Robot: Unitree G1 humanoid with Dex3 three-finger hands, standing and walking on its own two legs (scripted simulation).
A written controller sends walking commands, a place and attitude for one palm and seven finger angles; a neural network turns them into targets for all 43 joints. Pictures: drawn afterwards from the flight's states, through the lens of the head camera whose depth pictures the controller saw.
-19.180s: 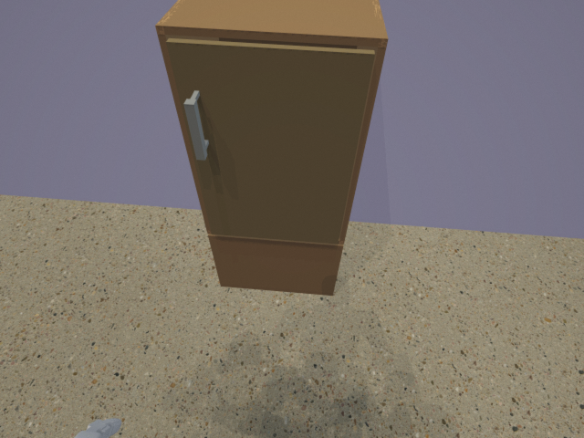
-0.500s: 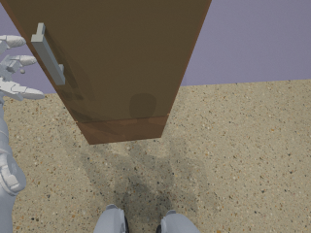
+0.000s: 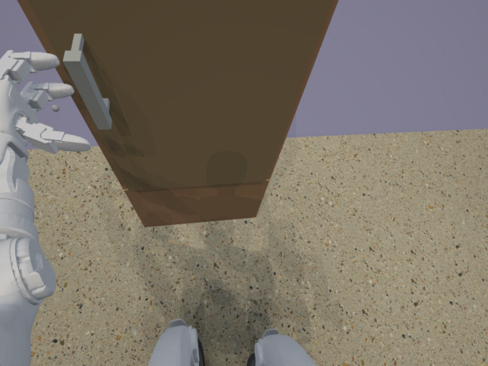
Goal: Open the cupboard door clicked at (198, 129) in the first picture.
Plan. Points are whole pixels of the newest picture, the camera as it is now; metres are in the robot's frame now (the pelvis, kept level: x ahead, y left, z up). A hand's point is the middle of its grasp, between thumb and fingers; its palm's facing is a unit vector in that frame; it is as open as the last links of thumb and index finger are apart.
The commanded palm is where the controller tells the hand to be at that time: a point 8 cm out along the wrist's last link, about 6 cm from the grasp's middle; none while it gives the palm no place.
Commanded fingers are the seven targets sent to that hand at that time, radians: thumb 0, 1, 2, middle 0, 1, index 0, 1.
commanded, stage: move the hooked fingers beside the handle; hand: left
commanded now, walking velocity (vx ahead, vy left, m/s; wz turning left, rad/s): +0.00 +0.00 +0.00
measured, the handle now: (92, 85) +0.55 +0.22 +0.08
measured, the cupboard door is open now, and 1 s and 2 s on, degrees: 0 0 1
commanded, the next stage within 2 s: slide the fingers in behind the handle in 0.06 s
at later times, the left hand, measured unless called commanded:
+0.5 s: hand (71, 109) +0.49 +0.24 +0.08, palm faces +0.06 -1.00 -0.01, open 13.9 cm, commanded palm +0.47 +0.28 +0.08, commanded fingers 0.00 -0.50 0.30 -0.30 -1.20 -0.30 -1.20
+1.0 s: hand (92, 109) +0.50 +0.21 +0.08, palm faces +0.07 -1.00 -0.01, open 13.9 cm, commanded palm +0.48 +0.25 +0.08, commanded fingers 0.00 -0.50 0.30 -0.30 -1.20 -0.30 -1.20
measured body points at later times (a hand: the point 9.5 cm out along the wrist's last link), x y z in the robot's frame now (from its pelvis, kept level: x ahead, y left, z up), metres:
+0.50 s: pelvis +0.00 +0.00 +0.00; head +0.12 +0.02 +0.43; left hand +0.49 +0.29 +0.09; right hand +0.00 -0.28 -0.10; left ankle +0.05 +0.09 -0.67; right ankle -0.02 -0.12 -0.67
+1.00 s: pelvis +0.01 -0.01 +0.00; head +0.12 +0.02 +0.43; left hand +0.49 +0.26 +0.08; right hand +0.02 -0.28 -0.11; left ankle +0.05 +0.09 -0.67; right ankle -0.02 -0.12 -0.67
